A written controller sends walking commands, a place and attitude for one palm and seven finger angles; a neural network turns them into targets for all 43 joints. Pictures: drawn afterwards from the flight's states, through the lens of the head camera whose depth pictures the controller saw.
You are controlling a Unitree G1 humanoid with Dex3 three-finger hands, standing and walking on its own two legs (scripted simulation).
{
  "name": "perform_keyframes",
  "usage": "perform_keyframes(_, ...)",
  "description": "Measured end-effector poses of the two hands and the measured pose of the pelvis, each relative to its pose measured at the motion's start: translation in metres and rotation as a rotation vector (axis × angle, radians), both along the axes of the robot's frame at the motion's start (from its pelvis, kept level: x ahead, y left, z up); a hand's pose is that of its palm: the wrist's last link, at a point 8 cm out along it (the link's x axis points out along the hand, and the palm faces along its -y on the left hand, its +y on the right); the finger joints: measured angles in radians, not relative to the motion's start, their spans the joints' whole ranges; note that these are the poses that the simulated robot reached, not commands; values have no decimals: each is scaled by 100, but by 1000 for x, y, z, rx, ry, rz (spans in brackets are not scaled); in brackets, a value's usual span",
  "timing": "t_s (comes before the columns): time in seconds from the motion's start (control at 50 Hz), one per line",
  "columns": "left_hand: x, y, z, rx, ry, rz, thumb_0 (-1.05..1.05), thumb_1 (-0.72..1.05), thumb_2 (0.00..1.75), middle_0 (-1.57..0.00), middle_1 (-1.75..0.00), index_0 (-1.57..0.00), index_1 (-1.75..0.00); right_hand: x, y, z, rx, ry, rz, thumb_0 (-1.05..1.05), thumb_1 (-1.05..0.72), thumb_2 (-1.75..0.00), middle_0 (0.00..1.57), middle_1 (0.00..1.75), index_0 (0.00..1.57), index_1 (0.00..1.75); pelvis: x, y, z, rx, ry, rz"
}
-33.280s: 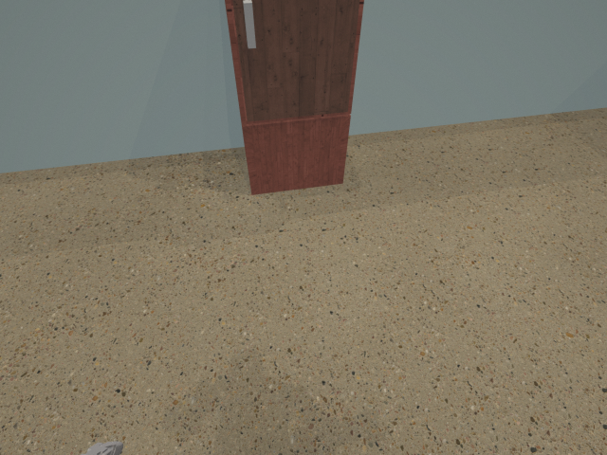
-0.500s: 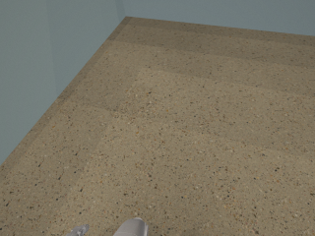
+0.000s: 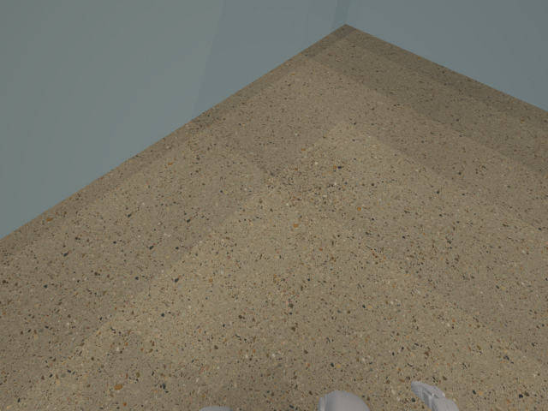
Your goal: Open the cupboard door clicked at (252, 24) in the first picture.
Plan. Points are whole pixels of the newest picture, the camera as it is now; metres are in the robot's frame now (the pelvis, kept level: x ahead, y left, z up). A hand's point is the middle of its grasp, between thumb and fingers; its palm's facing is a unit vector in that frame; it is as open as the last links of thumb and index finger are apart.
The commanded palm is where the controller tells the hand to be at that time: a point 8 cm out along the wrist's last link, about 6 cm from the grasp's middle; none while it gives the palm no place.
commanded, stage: turn to face it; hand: left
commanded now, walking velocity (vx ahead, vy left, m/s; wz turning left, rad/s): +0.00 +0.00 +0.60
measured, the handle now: out of the picture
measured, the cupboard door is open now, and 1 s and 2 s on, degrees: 42 42 42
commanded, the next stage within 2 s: none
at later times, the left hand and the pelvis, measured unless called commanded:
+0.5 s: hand out of the picture +0.06 +0.14 -0.14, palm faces +0.29 -0.93 -0.24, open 7.3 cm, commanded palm none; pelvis +0.03 -0.06 +0.01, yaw +18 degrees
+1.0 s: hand out of the picture +0.01 +0.19 -0.15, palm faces +0.56 -0.79 -0.26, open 7.4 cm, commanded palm none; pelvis +0.04 -0.05 +0.01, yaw +35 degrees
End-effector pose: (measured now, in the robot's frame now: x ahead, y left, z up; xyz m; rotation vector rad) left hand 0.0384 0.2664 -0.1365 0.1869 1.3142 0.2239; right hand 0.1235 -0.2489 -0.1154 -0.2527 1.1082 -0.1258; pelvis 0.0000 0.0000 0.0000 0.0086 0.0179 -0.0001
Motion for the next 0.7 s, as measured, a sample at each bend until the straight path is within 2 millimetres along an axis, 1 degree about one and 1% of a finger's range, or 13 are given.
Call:
perform_keyframes(0.1, 33, -10, 14, 5, -106, 1, 1, 91, 90, -20, -30, -20, -30, -18, -7, -3, 13, 79, 4, 0, -91, -89, 20, 30, 21, 30, 4, -11, 6, -11, 9, 44)
perform_keyframes(0.18, 54, -27, 21, 19, -161, -4, 1, 91, 90, -20, -30, -20, -30, -29, -24, -14, 29, 135, -3, 1, -91, -89, 20, 30, 21, 30, 9, -28, 4, -8, 18, 86)
perform_keyframes(0.24, 62, -43, 23, 43, -207, 3, 1, 91, 90, -20, -30, -20, -30, -30, -41, -30, 44, 167, -4, 1, -91, -89, 20, 30, 21, 30, 14, -44, -4, 5, 23, 121)
perform_keyframes(0.28, 59, -53, 26, 51, -214, 13, 1, 91, 90, -20, -30, -20, -30, -27, -50, -34, 44, 189, 6, 1, -91, -89, 20, 30, 20, 30, 15, -50, -4, 4, 16, 156)
perform_keyframes(0.34, 46, -67, 31, 44, -195, 55, 1, 91, 90, -20, -30, -20, -30, -17, -57, -31, 42, 212, 34, 1, -91, -90, 20, 30, 20, 30, 18, -56, 3, 19, 9, 195)
perform_keyframes(0.38, 36, -74, 31, 33, -171, 85, 1, 91, 90, -20, -30, -20, -30, -7, -58, -26, 44, 214, 58, 1, -91, -90, 20, 30, 20, 30, 21, -59, 7, 25, 10, 222)
perform_keyframes(0.44, 18, -83, 28, 11, -146, 139, 1, 91, 90, -20, -30, -20, -30, 10, -54, -20, 42, 210, 108, 1, -91, -90, 20, 30, 20, 30, 24, -62, 11, 31, 11, 267)
perform_keyframes(0.48, 4, -85, 25, 1, -134, 186, 1, 91, 90, -20, -30, -20, -30, 24, -47, -17, 35, 205, 151, 1, -91, -90, 19, 30, 20, 30, 25, -62, 11, 30, 10, 298)
perform_keyframes(0.54, -20, -81, 18, -3, -112, 257, 1, 91, 90, -20, -30, -20, -30, 49, -31, -15, 23, 184, 227, 1, -91, -90, 19, 30, 20, 30, 26, -59, 9, 24, 8, 346)
perform_keyframes(0.6, -49, -72, 7, -10, -81, 327, 1, 91, 90, -20, -30, -20, -30, 78, -8, -11, 10, 138, 307, 1, -91, -90, 19, 30, 20, 30, 25, -52, 4, 14, 6, 390)
perform_keyframes(0.66, -79, -58, -10, -20, -44, 394, 1, 91, 90, -20, -30, -20, -30, 104, 18, -11, -6, 56, 383, 1, -91, -90, 19, 30, 20, 30, 24, -40, -9, -3, 9, 432)
perform_keyframes(0.7, -93, -50, -15, -16, -7, 427, 1, 91, 90, -20, -30, -20, -30, 114, 31, -8, -12, 18, 419, 1, -91, -90, 20, 30, 20, 30, 22, -36, -11, 1, 6, 450)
